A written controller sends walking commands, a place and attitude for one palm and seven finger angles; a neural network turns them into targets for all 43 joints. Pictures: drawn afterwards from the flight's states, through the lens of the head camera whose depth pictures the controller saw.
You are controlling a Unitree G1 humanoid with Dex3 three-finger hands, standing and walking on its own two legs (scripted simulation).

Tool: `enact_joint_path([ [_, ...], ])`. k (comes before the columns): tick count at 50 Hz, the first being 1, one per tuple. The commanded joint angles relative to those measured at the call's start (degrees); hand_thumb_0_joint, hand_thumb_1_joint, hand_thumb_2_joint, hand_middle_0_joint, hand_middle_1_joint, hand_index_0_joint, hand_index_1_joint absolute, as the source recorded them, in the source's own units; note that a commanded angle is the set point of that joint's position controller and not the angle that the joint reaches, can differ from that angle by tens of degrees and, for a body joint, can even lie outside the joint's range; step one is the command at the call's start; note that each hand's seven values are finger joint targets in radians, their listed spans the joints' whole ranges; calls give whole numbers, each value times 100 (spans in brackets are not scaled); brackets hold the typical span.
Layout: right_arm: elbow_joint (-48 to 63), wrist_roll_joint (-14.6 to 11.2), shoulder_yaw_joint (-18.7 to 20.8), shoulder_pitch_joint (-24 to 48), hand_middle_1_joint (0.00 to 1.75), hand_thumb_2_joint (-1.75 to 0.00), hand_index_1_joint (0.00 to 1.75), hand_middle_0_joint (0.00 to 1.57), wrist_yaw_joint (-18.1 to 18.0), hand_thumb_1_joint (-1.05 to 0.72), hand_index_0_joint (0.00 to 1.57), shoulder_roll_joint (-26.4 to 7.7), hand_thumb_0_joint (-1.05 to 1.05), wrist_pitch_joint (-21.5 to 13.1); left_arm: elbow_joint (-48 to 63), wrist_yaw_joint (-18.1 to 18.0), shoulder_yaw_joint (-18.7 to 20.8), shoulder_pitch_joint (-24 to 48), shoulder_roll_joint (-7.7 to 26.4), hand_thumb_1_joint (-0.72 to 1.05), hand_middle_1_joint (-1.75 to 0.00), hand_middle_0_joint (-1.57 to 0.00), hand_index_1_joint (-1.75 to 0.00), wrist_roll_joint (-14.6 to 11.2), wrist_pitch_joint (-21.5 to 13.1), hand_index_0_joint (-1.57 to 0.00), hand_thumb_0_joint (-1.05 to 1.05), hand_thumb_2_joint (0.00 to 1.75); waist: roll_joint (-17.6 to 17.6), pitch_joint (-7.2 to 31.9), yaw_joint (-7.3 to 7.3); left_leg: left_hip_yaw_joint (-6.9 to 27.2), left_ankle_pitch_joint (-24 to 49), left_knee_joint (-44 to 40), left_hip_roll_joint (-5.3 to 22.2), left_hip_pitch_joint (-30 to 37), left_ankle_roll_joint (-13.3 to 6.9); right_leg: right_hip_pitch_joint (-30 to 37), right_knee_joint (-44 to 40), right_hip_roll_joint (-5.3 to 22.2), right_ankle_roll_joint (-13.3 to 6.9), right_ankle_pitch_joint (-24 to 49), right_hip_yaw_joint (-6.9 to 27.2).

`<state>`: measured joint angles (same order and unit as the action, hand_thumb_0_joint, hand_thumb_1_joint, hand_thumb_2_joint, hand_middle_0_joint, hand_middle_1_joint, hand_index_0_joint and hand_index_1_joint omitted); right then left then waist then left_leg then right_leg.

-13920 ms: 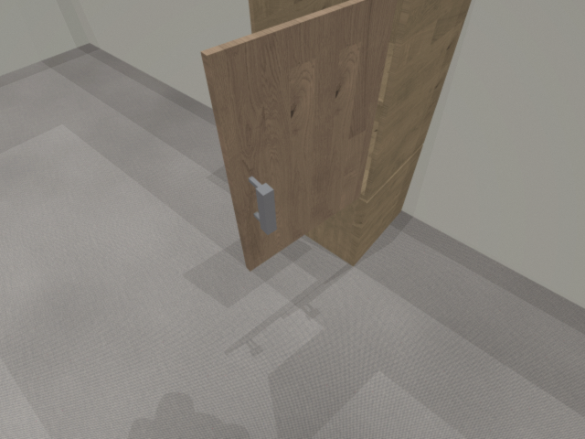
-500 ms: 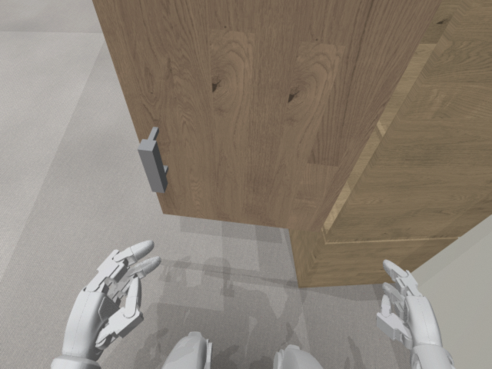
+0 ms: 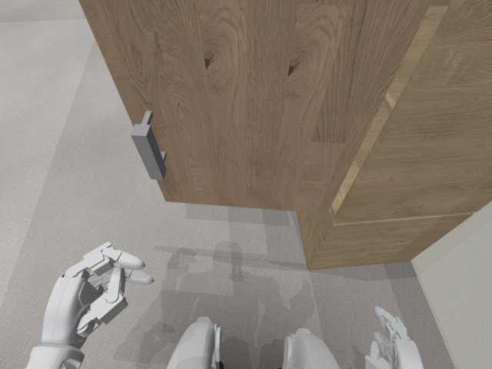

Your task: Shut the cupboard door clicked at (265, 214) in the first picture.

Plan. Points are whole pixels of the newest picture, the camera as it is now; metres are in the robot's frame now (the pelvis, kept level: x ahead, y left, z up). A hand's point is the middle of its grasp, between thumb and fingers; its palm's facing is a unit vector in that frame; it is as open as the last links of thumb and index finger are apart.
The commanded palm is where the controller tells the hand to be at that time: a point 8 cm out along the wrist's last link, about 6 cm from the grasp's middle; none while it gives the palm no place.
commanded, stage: raise the hand and make a fist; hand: left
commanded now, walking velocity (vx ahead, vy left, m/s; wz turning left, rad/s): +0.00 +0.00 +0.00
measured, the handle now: (153, 145) +0.49 +0.21 +0.03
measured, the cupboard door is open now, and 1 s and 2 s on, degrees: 80 80 80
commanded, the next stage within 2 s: bring the fist close to the handle in 1.04 s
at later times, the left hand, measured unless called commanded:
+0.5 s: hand (105, 294) +0.22 +0.21 +0.04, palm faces -0.02 -1.00 -0.02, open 3.1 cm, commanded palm +0.20 +0.27 +0.04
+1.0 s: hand (114, 286) +0.23 +0.20 +0.04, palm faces -0.03 -1.00 -0.02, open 3.1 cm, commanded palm +0.21 +0.26 +0.04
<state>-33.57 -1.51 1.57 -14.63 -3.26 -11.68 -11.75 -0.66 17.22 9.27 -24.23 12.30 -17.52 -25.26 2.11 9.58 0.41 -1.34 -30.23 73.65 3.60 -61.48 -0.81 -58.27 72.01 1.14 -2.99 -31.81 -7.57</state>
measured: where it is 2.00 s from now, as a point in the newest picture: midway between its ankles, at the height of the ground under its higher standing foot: outside the picture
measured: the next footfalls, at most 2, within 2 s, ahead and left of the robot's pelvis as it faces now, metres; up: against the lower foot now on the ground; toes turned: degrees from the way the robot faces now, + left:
none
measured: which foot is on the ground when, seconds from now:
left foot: down 0.00-1.00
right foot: down 0.00-1.00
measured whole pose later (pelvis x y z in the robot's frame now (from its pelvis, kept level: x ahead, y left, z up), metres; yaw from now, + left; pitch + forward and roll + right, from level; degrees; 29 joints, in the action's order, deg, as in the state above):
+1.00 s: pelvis +0.01 +0.02 +0.00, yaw +0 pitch +19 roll -4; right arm -29.0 -1.2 0.3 -13.3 -2.1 -13.7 -9.5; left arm 0.3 16.1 8.1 -22.4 13.9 -16.5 -25.1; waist 1.9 10.6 0.4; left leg -0.8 -31.7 75.3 3.1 -63.1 -2.2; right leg -58.8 72.1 1.4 -1.7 -32.5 -7.8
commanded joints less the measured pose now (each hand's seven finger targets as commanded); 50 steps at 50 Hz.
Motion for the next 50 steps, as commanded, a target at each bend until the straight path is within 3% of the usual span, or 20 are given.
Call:
enact_joint_path([
  [1,1085,-17,278,567,30,-90,30,20,-52,-90,20,-812,0,-398,927,-12,306,13,646,90,-118,-101,-118,-39,-641,-101,0,90,-320,1071,28,360,731,-863,-305,520,-72,935,-1370,-44,173,10,991],
  [4,1148,-1,259,511,30,-90,30,20,-52,-90,20,-895,0,-411,1193,-30,232,138,706,90,-124,-106,-124,-33,-726,-106,0,90,81,1190,56,440,725,-1028,-301,828,-81,783,-1168,-139,83,154,754],
  [9,1218,19,262,462,30,-90,30,20,-17,-90,20,-935,0,-335,1418,-165,244,59,732,90,-134,-115,-134,31,-644,-115,0,90,298,1366,82,562,836,-1229,-298,1200,-47,664,-950,-223,57,569,462],
  [17,1389,44,213,401,30,-90,30,20,61,-90,20,-976,0,-127,1432,-229,70,64,605,90,-150,-130,-150,190,-322,-130,0,90,304,1302,-5,725,860,-1383,-243,1423,41,496,-865,-262,74,755,258],
  [20,1430,53,191,385,30,-90,30,20,47,-90,20,-993,0,-99,1399,-186,99,229,636,90,-150,-130,-150,177,-287,-130,0,90,179,1247,-38,742,830,-1352,-248,1371,40,476,-870,-277,71,758,257],
  [24,1420,65,158,365,30,-90,30,20,59,-90,20,-996,0,-98,1401,-145,214,346,769,90,-150,-130,-150,157,-289,-130,0,90,342,1333,10,762,959,-1309,-262,1386,66,496,-821,-297,40,831,270],
  [27,1428,48,154,349,30,-90,30,20,74,-90,20,-1005,0,-99,1393,-103,150,326,667,90,-150,-130,-150,129,-284,-130,0,90,325,1355,-14,770,973,-1327,-248,1461,86,440,-831,-285,58,830,258],
  [29,1421,49,147,352,30,-90,30,20,68,-90,20,-1016,0,-100,1367,-90,262,412,816,90,-150,-130,-150,126,-244,-130,0,90,364,1386,22,800,961,-1332,-262,1387,85,468,-797,-294,40,825,262],
  [33,1401,15,162,323,30,-90,30,20,61,-90,20,-1008,0,-112,1312,-42,251,347,715,90,-150,-130,-150,29,-222,-130,0,90,158,1453,-5,679,1106,-1233,-280,1313,46,643,-880,-278,65,932,303],
  [34,1389,12,173,338,30,-90,30,20,59,-90,20,-1009,0,-118,1270,-35,323,317,807,90,-150,-130,-150,34,-208,-130,0,90,222,1508,49,697,1199,-1227,-285,1315,59,669,-848,-292,43,976,309],
  [41,1388,-5,185,349,30,-90,30,20,69,-90,20,-984,0,-112,1290,-101,268,247,748,90,-150,-130,-150,31,-271,-130,0,90,168,1403,19,587,992,-1183,-304,1138,15,709,-934,-254,63,802,392],
  [44,1357,10,187,343,30,-90,30,20,54,-90,20,-992,0,-118,1314,-139,354,307,871,90,-150,-130,-150,27,-331,-130,0,90,204,1450,34,572,1053,-1121,-316,1069,3,758,-906,-262,47,853,432],
  [48,1347,-6,191,345,30,-90,30,20,50,-90,20,-964,0,-99,1160,-138,258,267,722,90,-150,-130,-150,8,-373,-130,0,90,-13,1340,-48,468,902,-1024,-326,897,-32,791,-1051,-221,100,697,539],
  [49,1350,-10,191,337,30,-90,30,20,39,-90,20,-977,0,-92,1139,-117,300,290,808,90,-150,-130,-150,6,-366,-130,0,90,-18,1321,-12,481,942,-1001,-325,842,-35,860,-1043,-239,69,702,578],
  [50,1362,-10,190,363,30,-90,30,20,44,-90,20,-971,0,-95,1258,-110,260,324,791,90,-150,-130,-150,27,-392,-130,0,90,109,1433,-3,462,977,-1001,-324,905,-37,867,-1014,-218,77,747,578],
])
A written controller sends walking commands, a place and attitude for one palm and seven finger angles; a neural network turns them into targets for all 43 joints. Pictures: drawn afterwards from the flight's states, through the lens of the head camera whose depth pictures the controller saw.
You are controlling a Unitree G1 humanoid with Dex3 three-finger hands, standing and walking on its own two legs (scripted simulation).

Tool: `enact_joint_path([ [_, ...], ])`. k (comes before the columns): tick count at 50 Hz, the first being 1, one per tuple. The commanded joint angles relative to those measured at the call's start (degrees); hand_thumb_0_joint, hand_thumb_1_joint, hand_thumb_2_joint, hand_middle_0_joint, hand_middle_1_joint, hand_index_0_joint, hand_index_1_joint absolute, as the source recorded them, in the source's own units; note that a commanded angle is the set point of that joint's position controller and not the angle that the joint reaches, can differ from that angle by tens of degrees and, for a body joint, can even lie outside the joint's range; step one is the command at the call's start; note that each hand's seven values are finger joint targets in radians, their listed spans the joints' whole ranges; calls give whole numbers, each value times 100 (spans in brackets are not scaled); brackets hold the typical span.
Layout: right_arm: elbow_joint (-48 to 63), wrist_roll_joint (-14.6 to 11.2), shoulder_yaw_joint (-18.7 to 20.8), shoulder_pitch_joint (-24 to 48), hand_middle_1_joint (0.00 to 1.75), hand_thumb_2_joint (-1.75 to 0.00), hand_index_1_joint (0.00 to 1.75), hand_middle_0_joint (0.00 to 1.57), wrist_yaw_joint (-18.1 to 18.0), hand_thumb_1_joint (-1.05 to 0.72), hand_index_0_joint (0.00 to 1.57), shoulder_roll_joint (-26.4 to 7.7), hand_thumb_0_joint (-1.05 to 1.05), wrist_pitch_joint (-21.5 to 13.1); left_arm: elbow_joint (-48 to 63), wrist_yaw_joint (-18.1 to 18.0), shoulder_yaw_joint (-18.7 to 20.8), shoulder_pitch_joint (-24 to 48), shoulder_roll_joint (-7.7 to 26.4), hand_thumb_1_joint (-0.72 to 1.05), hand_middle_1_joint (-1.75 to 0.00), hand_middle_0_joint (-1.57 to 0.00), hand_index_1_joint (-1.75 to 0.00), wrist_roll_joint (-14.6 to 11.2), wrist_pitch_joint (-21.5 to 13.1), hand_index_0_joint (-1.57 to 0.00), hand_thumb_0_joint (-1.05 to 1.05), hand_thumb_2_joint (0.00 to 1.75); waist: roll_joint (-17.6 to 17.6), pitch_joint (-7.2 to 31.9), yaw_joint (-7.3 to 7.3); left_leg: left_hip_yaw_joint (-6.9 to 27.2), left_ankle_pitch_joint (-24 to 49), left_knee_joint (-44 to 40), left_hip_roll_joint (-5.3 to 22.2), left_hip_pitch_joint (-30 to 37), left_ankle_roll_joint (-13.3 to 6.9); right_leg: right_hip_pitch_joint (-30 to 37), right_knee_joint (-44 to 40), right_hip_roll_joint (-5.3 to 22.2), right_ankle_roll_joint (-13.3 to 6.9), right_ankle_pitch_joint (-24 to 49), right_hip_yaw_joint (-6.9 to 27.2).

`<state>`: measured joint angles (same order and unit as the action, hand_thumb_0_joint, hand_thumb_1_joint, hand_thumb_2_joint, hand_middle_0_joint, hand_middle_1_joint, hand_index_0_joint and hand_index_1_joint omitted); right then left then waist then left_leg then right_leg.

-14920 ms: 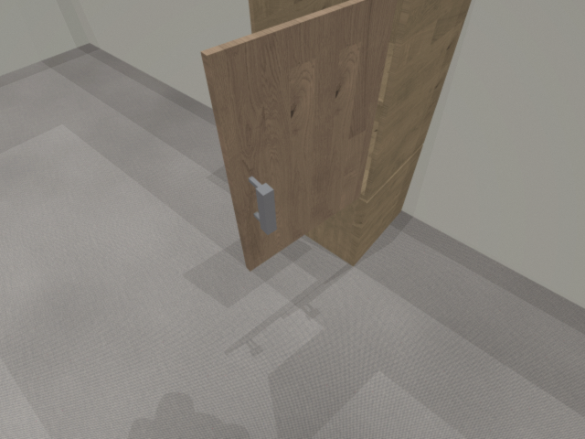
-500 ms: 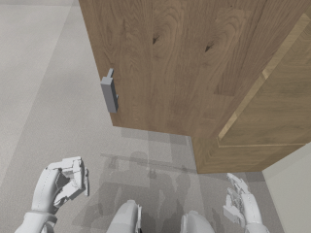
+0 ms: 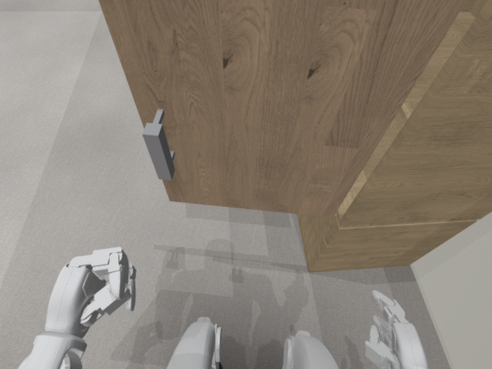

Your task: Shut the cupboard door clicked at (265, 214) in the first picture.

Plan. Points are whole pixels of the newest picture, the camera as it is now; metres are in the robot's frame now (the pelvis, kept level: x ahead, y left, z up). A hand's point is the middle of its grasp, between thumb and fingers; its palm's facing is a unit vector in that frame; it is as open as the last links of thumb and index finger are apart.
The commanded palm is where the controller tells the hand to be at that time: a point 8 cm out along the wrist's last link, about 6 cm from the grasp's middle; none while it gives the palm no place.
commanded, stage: raise the hand and make a fist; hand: left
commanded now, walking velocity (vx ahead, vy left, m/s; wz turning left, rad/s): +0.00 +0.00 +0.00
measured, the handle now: (163, 145) +0.48 +0.20 +0.03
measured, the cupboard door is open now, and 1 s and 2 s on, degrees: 80 80 78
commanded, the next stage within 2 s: bring the fist close to the handle in 0.04 s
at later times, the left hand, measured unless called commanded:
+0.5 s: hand (153, 255) +0.27 +0.16 +0.04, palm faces -0.06 -1.00 -0.03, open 3.1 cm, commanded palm +0.26 +0.22 +0.04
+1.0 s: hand (169, 206) +0.35 +0.16 +0.04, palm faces -0.03 -1.00 -0.03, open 3.1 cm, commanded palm +0.34 +0.21 +0.04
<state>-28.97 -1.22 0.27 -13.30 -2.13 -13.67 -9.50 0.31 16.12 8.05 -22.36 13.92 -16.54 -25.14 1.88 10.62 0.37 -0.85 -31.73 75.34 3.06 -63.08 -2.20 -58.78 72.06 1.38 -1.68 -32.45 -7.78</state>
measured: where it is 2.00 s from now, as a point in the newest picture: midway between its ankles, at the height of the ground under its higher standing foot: outside the picture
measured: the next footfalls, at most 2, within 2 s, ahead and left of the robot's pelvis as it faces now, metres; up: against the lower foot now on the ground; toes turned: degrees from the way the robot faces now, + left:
none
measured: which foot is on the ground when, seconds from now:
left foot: down 0.00-1.00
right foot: down 0.00-1.00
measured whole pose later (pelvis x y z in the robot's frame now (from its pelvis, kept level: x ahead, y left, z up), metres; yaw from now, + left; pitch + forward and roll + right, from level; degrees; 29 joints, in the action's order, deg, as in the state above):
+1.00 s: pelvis +0.00 -0.01 +0.01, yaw +0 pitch +21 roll -2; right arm -33.7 -1.1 -0.2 -13.4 -1.2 -14.4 -4.9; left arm -28.2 11.3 9.3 11.4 14.0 -11.9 -25.5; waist 1.5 10.0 -1.8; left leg -2.0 -30.3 72.4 3.1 -63.2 -1.4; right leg -60.3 70.9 1.1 -2.4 -31.6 -6.5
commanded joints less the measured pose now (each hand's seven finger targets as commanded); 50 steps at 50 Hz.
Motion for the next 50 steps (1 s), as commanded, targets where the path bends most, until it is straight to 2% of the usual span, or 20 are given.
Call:
enact_joint_path([
  [1,903,-39,320,223,30,-90,30,20,-68,-90,20,-756,0,-316,1176,-1,378,130,624,90,-150,-130,-150,-74,-404,-130,0,90,149,1339,-2,411,1153,-1176,-270,1100,102,922,-1029,-243,-49,853,598],
  [4,870,-37,321,217,30,-90,30,20,-85,-90,20,-754,0,-291,1085,3,446,127,700,90,-150,-130,-150,-84,-373,-130,0,90,55,1313,-5,402,1218,-1105,-274,1013,85,993,-1047,-258,-56,929,651],
  [5,900,-46,317,240,30,-90,30,20,-74,-90,20,-746,0,-293,1225,10,366,134,632,90,-150,-130,-150,-64,-398,-130,0,90,203,1354,-7,383,1219,-1121,-269,1081,92,953,-1028,-237,-48,923,635],
  [7,883,-47,320,245,30,-90,30,20,-70,-90,20,-737,0,-288,1243,-18,387,112,635,90,-150,-130,-150,-61,-402,-130,0,90,201,1353,-22,394,1203,-1149,-267,1148,91,900,-1027,-244,-39,938,596],
  [11,793,-29,280,185,30,-90,30,20,-105,-90,20,-778,0,-295,926,-56,373,895,692,90,-150,-130,-150,-6,-418,-130,0,90,-36,1152,-187,385,917,-962,-256,828,68,719,-1091,-230,-12,561,721],
  [13,781,-38,257,173,30,-90,30,20,-103,-90,20,-800,0,-318,817,-64,194,1162,545,90,-150,-130,-150,33,-413,-130,0,90,109,1154,-214,400,796,-1004,-257,896,60,575,-1082,-233,-19,460,674],
  [15,749,-34,259,154,30,-90,30,20,-105,-90,20,-841,0,-327,808,-65,242,1429,665,90,-150,-130,-150,50,-375,-130,0,90,235,1393,-164,423,946,-1035,-255,1066,62,625,-1018,-231,-43,665,642],
  [16,783,-36,258,143,30,-90,30,20,-94,-90,20,-826,0,-320,780,-69,157,1370,568,90,-150,-130,-150,53,-324,-130,0,90,187,1463,-156,400,1003,-1055,-264,1096,51,709,-1054,-222,-28,732,649],
  [17,751,-39,259,109,30,-90,30,20,-93,-90,20,-836,0,-308,705,-92,258,1478,658,90,-150,-130,-150,45,-272,-130,0,90,23,1542,-165,394,1062,-1046,-262,1072,45,815,-1074,-217,-7,812,661],
  [20,750,-47,245,108,30,-90,30,20,-72,-90,20,-827,0,-252,549,-147,316,1685,728,90,-150,-130,-150,102,-130,-130,0,90,184,1584,-83,354,1206,-1101,-269,1106,56,947,-1072,-205,-19,981,673],
  [25,698,-38,238,78,30,-90,30,20,-18,-90,20,-812,0,-149,151,-346,315,1958,636,90,-150,-130,-150,166,-64,-130,0,90,4,1575,-109,309,1282,-1171,-266,1123,55,1057,-1133,-193,15,1134,668],
  [31,552,-17,256,30,30,-90,30,20,18,-90,20,-845,0,-66,-227,-492,144,2810,559,90,-150,-130,-150,312,-240,-130,0,90,30,1600,-229,318,1264,-1201,-258,1214,52,937,-1124,-168,16,1165,662],
  [34,466,-8,263,-15,30,-90,30,20,5,-90,20,-882,0,-16,-490,-515,303,3155,738,90,-150,-130,-150,333,-318,-130,0,90,-48,1639,-228,309,1274,-1196,-256,1180,44,1008,-1139,-182,4,1179,694],
  [38,385,-18,264,-25,30,-90,30,20,21,-90,20,-861,0,51,-852,-526,275,3643,659,90,-150,-130,-150,375,-384,-130,0,90,51,1723,-244,265,1318,-1241,-262,1256,59,1014,-1142,-154,20,1270,703],
  [40,332,-10,273,-65,30,-90,30,20,17,-90,20,-872,0,85,-1009,-526,396,3881,766,90,-150,-130,-150,368,-393,-130,0,90,11,1887,-227,267,1455,-1206,-261,1288,55,1115,-1112,-160,17,1443,733],
  [45,218,-9,277,-152,30,-90,30,20,24,-90,20,-889,0,180,-1535,-499,437,4434,804,90,-150,-130,-150,387,-400,-130,0,90,-110,1930,-312,232,1550,-1175,-251,1264,49,1190,-1138,-151,48,1655,778],
  [46,203,-14,290,-169,30,-90,30,20,27,-90,20,-900,0,201,-1623,-496,523,4456,868,90,-150,-130,-150,414,-418,-130,0,90,-47,1988,-267,241,1605,-1197,-241,1322,67,1154,-1093,-160,33,1692,744],
  [47,214,-17,277,-152,30,-90,30,20,43,-90,20,-875,0,214,-1702,-475,328,4574,681,90,-150,-130,-150,405,-412,-130,0,90,-10,1919,-319,221,1553,-1198,-256,1321,59,1125,-1146,-152,46,1663,768],
  [48,177,-21,286,-186,30,-90,30,20,38,-90,20,-907,0,232,-1818,-496,485,4763,844,90,-150,-130,-150,414,-426,-130,0,90,-74,1897,-316,252,1509,-1221,-239,1310,74,1070,-1132,-158,36,1587,732],
  [50,138,-10,286,-219,30,-90,30,20,40,-90,20,-915,0,254,-1946,-487,418,5082,812,90,-150,-130,-150,459,-469,-130,0,90,103,1987,-343,272,1640,-1199,-234,1448,79,974,-1074,-164,21,1714,720],
])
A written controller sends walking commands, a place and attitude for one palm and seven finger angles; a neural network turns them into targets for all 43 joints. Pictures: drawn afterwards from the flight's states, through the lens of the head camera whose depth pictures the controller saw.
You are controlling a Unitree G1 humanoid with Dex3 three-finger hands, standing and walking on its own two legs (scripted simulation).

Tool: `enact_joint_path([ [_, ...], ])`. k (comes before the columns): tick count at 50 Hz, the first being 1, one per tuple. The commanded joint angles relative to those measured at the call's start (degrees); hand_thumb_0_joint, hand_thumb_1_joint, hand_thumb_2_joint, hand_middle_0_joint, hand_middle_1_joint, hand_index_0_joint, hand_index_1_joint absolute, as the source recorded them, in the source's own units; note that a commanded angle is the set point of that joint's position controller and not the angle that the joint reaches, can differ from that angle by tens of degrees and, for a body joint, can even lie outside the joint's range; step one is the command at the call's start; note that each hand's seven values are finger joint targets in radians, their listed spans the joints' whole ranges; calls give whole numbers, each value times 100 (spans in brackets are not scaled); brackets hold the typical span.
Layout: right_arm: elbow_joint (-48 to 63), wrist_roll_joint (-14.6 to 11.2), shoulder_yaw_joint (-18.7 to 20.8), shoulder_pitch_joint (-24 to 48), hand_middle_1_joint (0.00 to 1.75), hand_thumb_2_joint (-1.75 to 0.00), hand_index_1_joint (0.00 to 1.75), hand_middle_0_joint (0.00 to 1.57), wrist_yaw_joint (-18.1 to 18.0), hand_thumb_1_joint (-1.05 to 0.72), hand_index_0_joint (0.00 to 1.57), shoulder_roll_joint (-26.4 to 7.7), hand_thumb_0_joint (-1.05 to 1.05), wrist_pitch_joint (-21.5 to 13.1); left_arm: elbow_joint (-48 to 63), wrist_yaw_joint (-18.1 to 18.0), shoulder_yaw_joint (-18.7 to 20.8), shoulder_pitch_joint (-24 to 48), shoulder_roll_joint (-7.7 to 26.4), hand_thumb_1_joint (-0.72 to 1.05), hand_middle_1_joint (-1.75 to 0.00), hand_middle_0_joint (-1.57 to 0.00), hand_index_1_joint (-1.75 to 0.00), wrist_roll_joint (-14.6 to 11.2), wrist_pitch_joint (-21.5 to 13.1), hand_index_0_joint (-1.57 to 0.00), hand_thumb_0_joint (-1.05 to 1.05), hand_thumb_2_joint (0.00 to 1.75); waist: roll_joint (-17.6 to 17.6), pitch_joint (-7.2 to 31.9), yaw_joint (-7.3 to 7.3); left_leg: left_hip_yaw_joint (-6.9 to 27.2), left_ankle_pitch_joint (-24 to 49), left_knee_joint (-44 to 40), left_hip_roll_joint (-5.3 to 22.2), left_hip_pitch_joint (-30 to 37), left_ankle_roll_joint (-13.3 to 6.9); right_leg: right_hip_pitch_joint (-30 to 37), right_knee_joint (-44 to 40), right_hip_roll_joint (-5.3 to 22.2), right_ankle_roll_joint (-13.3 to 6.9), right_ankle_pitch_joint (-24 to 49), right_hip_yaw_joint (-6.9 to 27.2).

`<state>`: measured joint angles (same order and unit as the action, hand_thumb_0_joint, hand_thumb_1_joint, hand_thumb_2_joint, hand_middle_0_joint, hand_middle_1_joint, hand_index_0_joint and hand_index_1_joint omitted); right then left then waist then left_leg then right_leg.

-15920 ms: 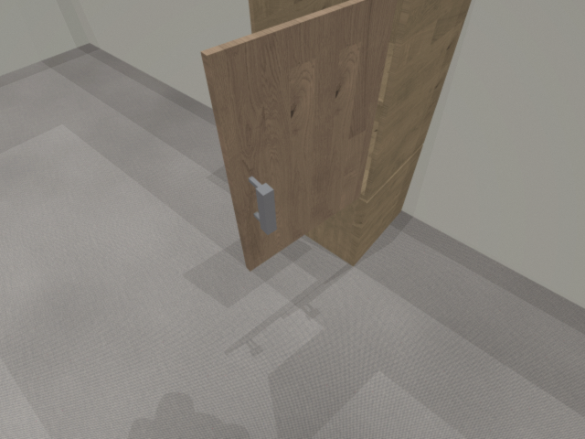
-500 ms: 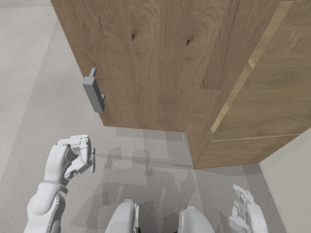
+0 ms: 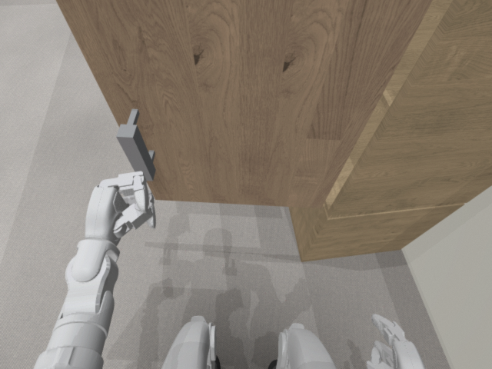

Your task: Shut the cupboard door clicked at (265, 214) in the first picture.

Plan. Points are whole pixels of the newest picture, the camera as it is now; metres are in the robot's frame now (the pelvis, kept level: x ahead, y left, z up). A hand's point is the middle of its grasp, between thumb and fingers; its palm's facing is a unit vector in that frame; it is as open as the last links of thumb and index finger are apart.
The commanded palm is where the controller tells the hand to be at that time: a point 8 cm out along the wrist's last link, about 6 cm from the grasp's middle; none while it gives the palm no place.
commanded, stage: bring the fist close to the handle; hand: left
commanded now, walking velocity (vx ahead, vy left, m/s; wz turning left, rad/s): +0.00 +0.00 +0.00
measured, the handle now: (141, 145) +0.48 +0.21 +0.03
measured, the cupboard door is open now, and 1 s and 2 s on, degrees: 80 78 64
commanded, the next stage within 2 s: push the door shut along its arc in 0.54 s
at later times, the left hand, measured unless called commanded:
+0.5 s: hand (152, 195) +0.38 +0.17 +0.03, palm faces -0.01 -1.00 -0.02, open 3.1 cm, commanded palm +0.36 +0.22 +0.03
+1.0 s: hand (157, 176) +0.41 +0.17 +0.03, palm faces -0.10 -0.99 -0.04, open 3.1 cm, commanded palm +0.41 +0.21 +0.03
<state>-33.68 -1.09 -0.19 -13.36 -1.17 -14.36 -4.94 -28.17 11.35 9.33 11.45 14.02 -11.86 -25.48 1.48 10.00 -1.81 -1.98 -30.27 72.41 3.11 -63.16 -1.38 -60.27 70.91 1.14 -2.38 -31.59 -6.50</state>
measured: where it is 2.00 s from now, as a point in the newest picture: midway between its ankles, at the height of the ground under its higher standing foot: outside the picture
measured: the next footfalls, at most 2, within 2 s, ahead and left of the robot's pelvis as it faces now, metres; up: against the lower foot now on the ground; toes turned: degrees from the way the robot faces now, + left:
none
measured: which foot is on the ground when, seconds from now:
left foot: down 0.00-1.00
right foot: down 0.00-1.00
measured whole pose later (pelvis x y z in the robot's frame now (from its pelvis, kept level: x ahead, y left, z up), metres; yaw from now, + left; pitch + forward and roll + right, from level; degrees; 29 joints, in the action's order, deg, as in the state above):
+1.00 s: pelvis -0.01 +0.00 -0.01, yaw +0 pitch +23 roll -2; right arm -35.8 -1.1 -0.5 -13.9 -0.7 -14.8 -1.9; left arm -51.2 16.0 12.6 32.6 18.6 -10.0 -28.9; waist 1.5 9.3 -3.9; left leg -1.7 -29.5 73.6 3.1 -66.8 -1.6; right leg -63.7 71.9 1.0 -2.3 -30.6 -6.6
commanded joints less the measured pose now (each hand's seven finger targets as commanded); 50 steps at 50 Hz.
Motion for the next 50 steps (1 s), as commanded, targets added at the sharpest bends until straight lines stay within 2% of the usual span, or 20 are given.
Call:
enact_joint_path([
  [1,601,-22,333,-234,30,-90,30,20,-40,-90,20,-842,0,-187,786,-15,232,1724,716,90,-150,-130,-150,7,-443,-130,0,90,153,2048,-125,398,1486,-933,-230,1521,13,1056,-959,-142,88,1587,564],
  [4,518,2,344,-320,30,-90,30,20,-42,-90,20,-882,0,-154,563,-83,255,2275,770,90,-150,-130,-150,29,-487,-130,0,90,49,2108,-230,441,1480,-883,-225,1543,-6,957,-940,-159,96,1568,546],
  [7,467,6,339,-324,30,-90,30,20,-32,-90,20,-876,0,-87,160,-138,480,2536,966,90,-150,-130,-150,84,-544,-130,0,90,-41,2136,-211,389,1369,-878,-239,1363,0,1033,-970,-141,117,1509,614],
  [8,477,8,343,-343,30,-90,30,20,-25,-90,20,-871,0,-67,68,-145,524,2490,989,90,-150,-130,-150,112,-565,-130,0,90,-38,2178,-162,386,1350,-903,-238,1377,7,1055,-968,-141,111,1469,607],
  [9,511,15,347,-373,30,-90,30,20,-13,-90,20,-897,0,-51,65,-146,587,2419,1075,90,-150,-130,-150,122,-577,-130,0,90,198,2256,-97,400,1490,-930,-245,1503,16,1049,-925,-163,77,1570,582],
  [11,557,16,353,-383,30,-90,30,20,33,-90,20,-872,0,10,88,-141,683,2096,1092,90,-150,-130,-150,103,-591,-130,0,90,155,2481,12,378,1728,-979,-237,1626,41,1259,-906,-158,78,1817,572],
  [12,585,12,344,-372,30,-90,30,20,53,-90,20,-855,0,35,134,-126,571,2062,955,90,-150,-130,-150,74,-591,-130,0,90,122,2489,-26,351,1747,-986,-248,1602,27,1319,-933,-158,93,1874,583],
  [14,582,0,358,-433,30,-90,30,20,50,-90,20,-872,0,66,48,-95,549,2083,947,90,-150,-130,-150,63,-579,-130,0,90,-40,2339,-106,358,1754,-966,-231,1523,3,1293,-941,-185,104,1924,578],
  [23,482,10,387,-408,30,-90,30,20,44,-90,20,-858,0,104,299,-112,413,2281,808,90,-150,-130,-150,62,-814,-130,0,90,7,2185,-195,369,1583,-1018,-220,1644,16,1112,-1009,-169,118,1721,551],
  [24,493,8,393,-432,30,-90,30,20,29,-90,20,-884,0,98,289,-107,466,2281,906,90,-150,-130,-150,73,-831,-130,0,90,54,2128,-188,382,1584,-998,-222,1666,7,1057,-1004,-190,95,1704,553],
  [29,496,11,385,-388,30,-90,30,20,40,-90,20,-896,0,89,289,-120,289,2346,750,90,-150,-130,-150,96,-835,-130,0,90,302,2144,-166,470,1515,-1088,-215,1885,43,851,-985,-192,59,1499,472],
  [32,485,11,392,-349,30,-90,30,20,38,-90,20,-885,0,112,206,-169,343,2297,755,90,-150,-130,-150,120,-817,-130,0,90,54,2188,-156,452,1498,-1082,-210,1847,43,922,-1002,-179,84,1524,491],
  [33,521,12,381,-331,30,-90,30,20,49,-90,20,-875,0,110,228,-159,303,2219,724,90,-150,-130,-150,121,-807,-130,0,90,153,2193,-127,424,1493,-1087,-227,1815,43,975,-1014,-171,81,1535,506],
  [35,453,16,368,-374,30,-90,30,20,26,-90,20,-905,0,127,93,-128,385,2631,933,90,-150,-130,-150,182,-804,-130,0,90,49,2123,-233,452,1476,-1018,-215,1747,27,893,-980,-179,90,1560,517],
  [36,430,15,359,-362,30,-90,30,20,20,-90,20,-883,0,124,47,-89,288,2880,862,90,-150,-130,-150,192,-826,-130,0,90,84,2068,-293,444,1374,-997,-227,1680,20,864,-1000,-170,101,1488,544],
  [37,414,12,350,-366,30,-90,30,20,8,-90,20,-888,0,126,-134,-67,392,2966,973,90,-150,-130,-150,193,-821,-130,0,90,-42,2002,-282,433,1204,-981,-236,1538,10,902,-1038,-170,104,1343,577],
  [39,391,10,327,-388,30,-90,30,20,-29,-90,20,-918,0,120,-305,31,464,3363,1170,90,-150,-130,-150,198,-837,-130,0,90,101,2013,-325,437,1093,-922,-251,1440,-11,862,-1026,-177,84,1227,621],
  [41,335,-3,305,-392,30,-90,30,20,-49,-90,20,-912,0,123,-643,134,524,3680,1252,90,-150,-130,-150,192,-826,-130,0,90,38,2023,-367,443,1044,-884,-249,1385,-12,831,-1031,-171,88,1170,645],
  [44,320,-19,314,-486,30,-90,30,20,-43,-90,20,-955,0,108,-935,339,454,3928,1250,90,-150,-130,-150,158,-767,-130,0,90,279,2260,-391,491,1206,-835,-243,1590,-8,690,-964,-191,55,1260,617],
  [50,196,-33,321,-675,30,-90,30,20,-11,-90,20,-1002,0,154,-1374,659,480,4581,1394,90,-150,-130,-150,132,-654,-130,0,90,281,2437,-524,547,1440,-707,-219,1621,-23,533,-881,-183,62,1440,591],
])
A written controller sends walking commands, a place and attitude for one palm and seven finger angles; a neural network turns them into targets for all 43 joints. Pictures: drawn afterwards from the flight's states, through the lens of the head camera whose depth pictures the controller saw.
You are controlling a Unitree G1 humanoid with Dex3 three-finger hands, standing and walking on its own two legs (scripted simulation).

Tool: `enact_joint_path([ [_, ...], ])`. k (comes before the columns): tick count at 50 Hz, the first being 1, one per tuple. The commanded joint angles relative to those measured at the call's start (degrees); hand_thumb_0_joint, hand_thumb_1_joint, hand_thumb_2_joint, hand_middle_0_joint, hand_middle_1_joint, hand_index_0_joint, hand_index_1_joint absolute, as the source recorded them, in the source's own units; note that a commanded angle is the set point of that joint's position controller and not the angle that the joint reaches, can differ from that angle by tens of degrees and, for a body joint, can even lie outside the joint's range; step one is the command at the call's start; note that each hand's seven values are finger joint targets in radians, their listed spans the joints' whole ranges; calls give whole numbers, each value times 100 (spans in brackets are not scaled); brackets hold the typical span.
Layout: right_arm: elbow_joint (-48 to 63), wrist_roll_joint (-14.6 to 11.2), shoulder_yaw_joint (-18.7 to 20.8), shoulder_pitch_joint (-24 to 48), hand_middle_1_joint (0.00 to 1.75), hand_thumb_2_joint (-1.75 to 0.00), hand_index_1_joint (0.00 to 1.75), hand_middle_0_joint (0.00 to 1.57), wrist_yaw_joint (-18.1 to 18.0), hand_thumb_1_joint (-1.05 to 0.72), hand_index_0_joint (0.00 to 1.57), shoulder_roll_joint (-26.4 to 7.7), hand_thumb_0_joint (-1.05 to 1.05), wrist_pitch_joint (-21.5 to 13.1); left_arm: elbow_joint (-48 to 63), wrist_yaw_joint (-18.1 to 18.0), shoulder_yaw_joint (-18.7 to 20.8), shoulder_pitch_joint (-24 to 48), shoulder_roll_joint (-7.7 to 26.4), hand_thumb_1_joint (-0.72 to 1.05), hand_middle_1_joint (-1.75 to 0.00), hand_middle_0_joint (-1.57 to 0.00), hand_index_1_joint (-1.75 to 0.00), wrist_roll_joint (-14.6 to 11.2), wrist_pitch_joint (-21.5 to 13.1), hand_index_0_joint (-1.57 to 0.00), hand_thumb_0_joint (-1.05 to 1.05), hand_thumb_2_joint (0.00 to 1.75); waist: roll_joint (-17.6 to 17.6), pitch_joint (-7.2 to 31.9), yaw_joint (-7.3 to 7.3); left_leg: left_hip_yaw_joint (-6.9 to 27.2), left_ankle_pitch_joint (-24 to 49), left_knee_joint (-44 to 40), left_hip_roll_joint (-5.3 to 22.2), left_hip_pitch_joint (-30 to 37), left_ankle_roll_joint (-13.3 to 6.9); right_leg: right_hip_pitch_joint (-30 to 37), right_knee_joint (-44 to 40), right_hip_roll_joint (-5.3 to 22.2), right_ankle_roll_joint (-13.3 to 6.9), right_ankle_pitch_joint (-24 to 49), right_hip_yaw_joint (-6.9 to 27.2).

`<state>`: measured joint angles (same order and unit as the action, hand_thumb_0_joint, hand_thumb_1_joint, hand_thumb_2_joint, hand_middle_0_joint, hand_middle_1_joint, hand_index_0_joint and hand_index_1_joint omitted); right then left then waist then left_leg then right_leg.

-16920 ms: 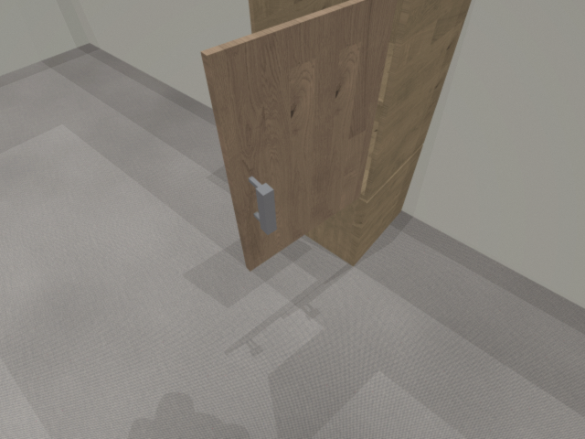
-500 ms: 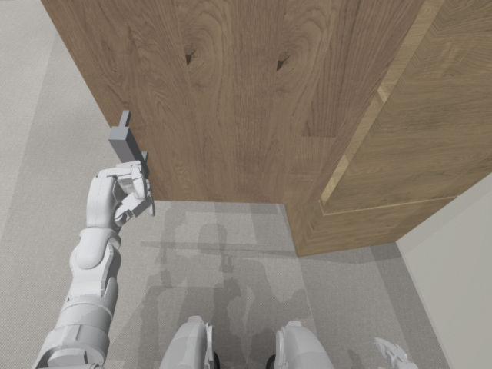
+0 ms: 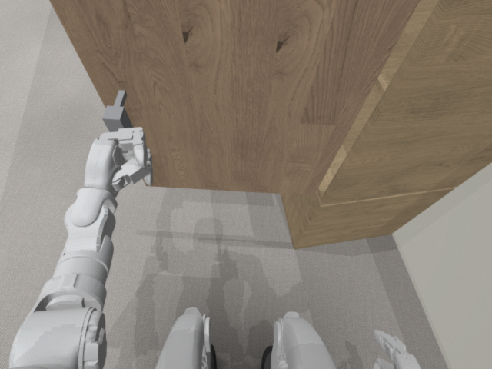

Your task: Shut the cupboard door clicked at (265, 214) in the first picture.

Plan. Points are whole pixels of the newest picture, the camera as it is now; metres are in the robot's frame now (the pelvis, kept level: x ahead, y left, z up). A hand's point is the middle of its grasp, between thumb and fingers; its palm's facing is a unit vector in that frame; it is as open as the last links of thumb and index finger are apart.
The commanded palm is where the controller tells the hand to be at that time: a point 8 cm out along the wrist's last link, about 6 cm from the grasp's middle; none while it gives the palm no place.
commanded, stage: push the door shut along its arc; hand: left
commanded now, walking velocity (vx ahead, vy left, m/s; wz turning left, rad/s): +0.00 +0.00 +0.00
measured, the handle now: (129, 129) +0.50 +0.21 +0.04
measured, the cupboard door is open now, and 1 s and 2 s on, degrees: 78 64 52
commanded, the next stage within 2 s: pull the fist back off the door in 1.52 s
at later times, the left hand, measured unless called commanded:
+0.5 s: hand (167, 138) +0.48 +0.14 +0.04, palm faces -0.24 -0.97 -0.04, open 3.1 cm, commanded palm +0.48 +0.18 +0.04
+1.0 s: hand (187, 111) +0.54 +0.11 +0.04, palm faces -0.36 -0.93 -0.02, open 3.1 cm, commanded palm +0.55 +0.15 +0.04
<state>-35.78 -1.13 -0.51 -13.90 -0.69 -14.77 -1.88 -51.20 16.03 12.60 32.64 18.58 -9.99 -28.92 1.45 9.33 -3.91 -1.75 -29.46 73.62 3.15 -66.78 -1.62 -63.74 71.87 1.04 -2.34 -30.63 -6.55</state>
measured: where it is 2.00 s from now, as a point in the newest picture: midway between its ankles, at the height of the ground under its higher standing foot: outside the picture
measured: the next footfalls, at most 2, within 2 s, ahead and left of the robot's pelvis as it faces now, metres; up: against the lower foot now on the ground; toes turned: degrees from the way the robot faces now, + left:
none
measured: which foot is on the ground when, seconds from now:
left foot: down 0.00-1.00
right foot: down 0.00-1.00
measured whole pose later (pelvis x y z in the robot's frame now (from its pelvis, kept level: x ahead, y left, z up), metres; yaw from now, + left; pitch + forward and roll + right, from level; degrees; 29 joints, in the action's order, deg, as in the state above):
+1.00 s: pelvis -0.01 +0.01 -0.03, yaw -3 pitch +30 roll -5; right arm -36.8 0.2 -2.6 -19.1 0.4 -15.8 -1.6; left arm -70.2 25.3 15.8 63.2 30.7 -3.5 -19.6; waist 3.1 8.3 -13.1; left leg -1.1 -30.9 80.5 4.8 -79.8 -2.9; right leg -75.9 76.3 -0.4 -1.6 -30.3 -6.8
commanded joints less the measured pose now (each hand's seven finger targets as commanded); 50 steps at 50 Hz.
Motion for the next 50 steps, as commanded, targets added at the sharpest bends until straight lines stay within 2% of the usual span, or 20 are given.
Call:
enact_joint_path([
  [1,394,-37,357,-652,30,-90,30,20,-59,-90,20,-960,0,-142,864,225,136,2561,928,90,-150,-130,-150,-65,-307,-130,0,90,167,2495,-346,519,1317,-804,-227,1894,-17,925,-1000,-178,70,1319,623],
  [4,365,-38,351,-740,30,-90,30,20,-65,-90,20,-994,0,-128,681,329,243,2867,1172,90,-150,-130,-150,-23,-318,-130,0,90,236,2476,-387,508,1241,-738,-236,1734,-47,882,-974,-200,44,1220,648],
  [5,328,-42,339,-757,30,-90,30,20,-53,-90,20,-982,0,-125,549,373,135,3018,1062,90,-150,-130,-150,-18,-293,-130,0,90,215,2454,-453,515,1166,-736,-235,1713,-51,815,-1009,-193,62,1146,659],
  [6,298,-36,358,-799,30,-90,30,20,-59,-90,20,-1017,0,-116,543,392,289,3084,1262,90,-150,-130,-150,0,-308,-130,0,90,237,2529,-431,518,1176,-706,-221,1709,-50,817,-995,-192,57,1139,669],
  [12,251,-31,371,-947,30,-90,30,20,-26,-90,20,-1070,0,-98,404,548,60,3579,1147,90,-150,-130,-150,40,-260,-130,0,90,548,2687,-560,663,1240,-742,-202,2069,-38,392,-924,-219,20,1011,562],
  [15,216,-14,362,-1050,30,-90,30,20,-19,-90,20,-1118,0,-75,249,536,320,3678,1471,90,-150,-130,-150,68,-216,-130,0,90,469,2745,-561,687,1338,-729,-188,2063,-43,408,-907,-236,15,1064,535],
  [17,226,-1,363,-1083,30,-90,30,20,11,-90,20,-1088,0,-62,247,531,226,3787,1372,90,-150,-130,-150,133,-204,-130,0,90,593,2840,-574,700,1401,-712,-188,2110,-37,345,-875,-237,15,1081,521],
  [18,193,8,362,-1111,30,-90,30,20,12,-90,20,-1101,0,-49,220,512,267,3927,1464,90,-150,-130,-150,163,-197,-130,0,90,567,2755,-632,696,1416,-681,-174,2095,-45,299,-883,-241,18,1104,529],
  [20,222,19,343,-1151,30,-90,30,20,34,-90,20,-1110,0,-33,118,518,328,3938,1541,90,-150,-130,-150,190,-183,-130,0,90,667,2799,-601,715,1456,-696,-175,2145,-29,282,-858,-259,2,1088,503],
  [21,217,19,347,-1168,30,-90,30,20,34,-90,20,-1119,0,-20,83,510,398,4025,1599,90,-150,-130,-150,179,-163,-130,0,90,538,2794,-654,713,1414,-672,-166,2067,-46,302,-869,-262,18,1083,512],
  [23,254,18,317,-1188,30,-90,30,20,47,-90,20,-1116,0,11,-128,506,522,3927,1755,90,-150,-130,-150,210,-107,-130,0,90,534,2667,-609,673,1366,-667,-176,1867,-45,386,-879,-269,9,1044,535],
  [26,233,22,299,-1240,30,-90,30,20,51,-90,20,-1133,0,14,-211,560,461,4374,1815,90,-150,-130,-150,279,-89,-130,0,90,480,2622,-770,683,1273,-578,-152,1761,-74,266,-854,-293,24,991,545],
  [30,218,33,298,-1321,30,-90,30,20,54,-90,20,-1161,0,-2,-217,711,420,4674,1879,90,-150,-130,-150,306,-44,-130,0,90,650,2915,-838,723,1508,-460,-144,1912,-80,161,-768,-311,6,1137,533],
  [32,183,34,281,-1342,30,-90,30,20,42,-90,20,-1183,0,7,-304,772,475,4887,2027,90,-150,-130,-150,325,41,-130,0,90,723,2832,-904,734,1506,-403,-124,1836,-86,40,-745,-314,8,1116,529],
  [36,158,40,254,-1400,30,-90,30,20,36,-90,20,-1200,0,-17,-472,895,409,5167,2046,90,-150,-130,-150,354,205,-130,0,90,865,2849,-983,781,1510,-338,-111,1864,-84,-158,-693,-335,-6,1067,487],
  [39,148,55,260,-1481,30,-90,30,20,42,-90,20,-1213,0,-52,-425,949,378,5343,2009,90,-150,-130,-150,348,298,-130,0,90,1028,3059,-1018,832,1708,-259,-104,2081,-91,-360,-613,-348,-23,1146,449],
  [40,113,74,261,-1507,30,-90,30,20,33,-90,20,-1245,0,-44,-363,955,475,5437,2172,90,-150,-130,-150,378,312,-130,0,90,1057,3210,-1009,875,1852,-251,-79,2188,-69,-358,-579,-338,-19,1224,430],
  [43,101,88,256,-1545,30,-90,30,20,47,-90,20,-1232,0,-40,-511,955,344,5510,2018,90,-150,-130,-150,429,465,-130,0,90,1022,3077,-1077,901,1760,-239,-76,2136,-68,-499,-594,-352,-13,1142,394],
  [47,89,106,204,-1621,30,-90,30,20,24,-90,20,-1249,0,-58,-773,894,515,5868,2342,90,-150,-130,-150,542,608,-130,0,90,954,2935,-1166,849,1597,-132,-78,1710,-98,-488,-542,-376,-1,1062,421],
  [50,118,147,201,-1680,30,-90,30,20,29,-90,20,-1255,0,-87,-616,897,687,5979,2587,90,-150,-130,-150,581,589,-130,0,90,1159,3305,-1104,833,1881,-46,-78,1842,-97,-387,-466,-391,-9,1244,436],
])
